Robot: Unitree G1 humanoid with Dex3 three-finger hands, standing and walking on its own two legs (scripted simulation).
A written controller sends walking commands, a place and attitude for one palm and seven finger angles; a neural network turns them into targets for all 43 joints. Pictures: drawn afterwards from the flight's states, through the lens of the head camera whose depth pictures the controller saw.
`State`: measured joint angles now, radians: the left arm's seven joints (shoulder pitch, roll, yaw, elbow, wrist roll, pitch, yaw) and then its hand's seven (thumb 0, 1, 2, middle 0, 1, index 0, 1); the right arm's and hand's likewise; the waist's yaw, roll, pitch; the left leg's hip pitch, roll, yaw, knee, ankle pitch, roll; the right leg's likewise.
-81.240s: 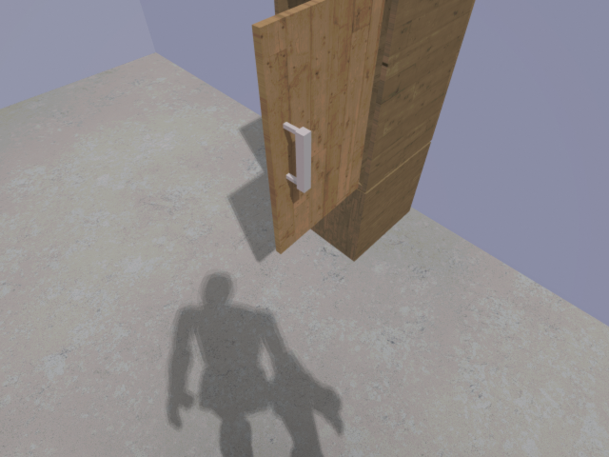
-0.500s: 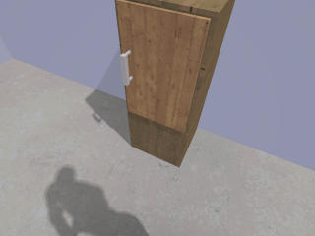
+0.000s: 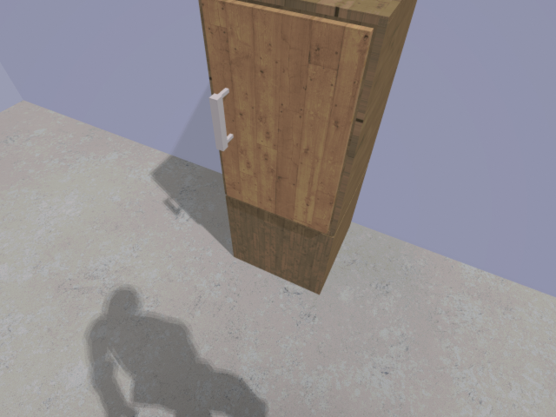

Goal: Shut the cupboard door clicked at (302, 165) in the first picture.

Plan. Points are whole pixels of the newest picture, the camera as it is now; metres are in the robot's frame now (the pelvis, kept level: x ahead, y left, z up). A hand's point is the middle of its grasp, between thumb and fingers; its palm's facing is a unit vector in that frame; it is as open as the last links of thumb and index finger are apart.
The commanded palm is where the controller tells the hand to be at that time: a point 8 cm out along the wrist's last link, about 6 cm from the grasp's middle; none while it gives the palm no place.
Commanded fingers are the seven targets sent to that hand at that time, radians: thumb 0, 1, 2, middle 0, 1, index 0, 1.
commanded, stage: look to check the result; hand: left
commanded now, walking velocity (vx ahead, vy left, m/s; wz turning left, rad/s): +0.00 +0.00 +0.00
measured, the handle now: (223, 119) +0.79 +0.18 -0.02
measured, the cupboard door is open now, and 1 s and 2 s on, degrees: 0 0 0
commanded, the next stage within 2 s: stand and wait in 0.08 s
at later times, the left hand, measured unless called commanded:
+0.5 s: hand out of the picture -0.01 +0.14 -0.18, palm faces +0.04 -0.98 -0.17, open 7.4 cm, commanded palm none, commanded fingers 0.00 0.90 0.90 -0.20 -0.30 -0.20 -0.30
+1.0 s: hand out of the picture -0.02 +0.12 -0.18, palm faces +0.05 -0.98 -0.17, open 7.4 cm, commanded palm none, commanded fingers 0.00 0.90 0.90 -0.20 -0.30 -0.20 -0.30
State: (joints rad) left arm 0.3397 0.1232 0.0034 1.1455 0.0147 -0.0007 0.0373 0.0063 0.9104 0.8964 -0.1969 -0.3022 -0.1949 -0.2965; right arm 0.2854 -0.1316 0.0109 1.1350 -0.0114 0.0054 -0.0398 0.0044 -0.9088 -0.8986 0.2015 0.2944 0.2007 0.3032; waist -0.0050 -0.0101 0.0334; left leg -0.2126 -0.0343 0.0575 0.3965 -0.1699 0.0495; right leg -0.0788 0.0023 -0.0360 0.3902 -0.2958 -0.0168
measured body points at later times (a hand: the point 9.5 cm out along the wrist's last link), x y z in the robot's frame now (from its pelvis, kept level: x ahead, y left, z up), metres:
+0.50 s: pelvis +0.02 -0.01 +0.00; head +0.03 -0.01 +0.45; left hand -0.02 +0.20 -0.16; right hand +0.00 -0.23 -0.16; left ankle +0.03 +0.09 -0.74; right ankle -0.05 -0.11 -0.74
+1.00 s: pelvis +0.03 -0.03 +0.00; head +0.04 -0.04 +0.45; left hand -0.02 +0.17 -0.16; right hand +0.01 -0.24 -0.17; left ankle +0.03 +0.09 -0.74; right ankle -0.05 -0.11 -0.74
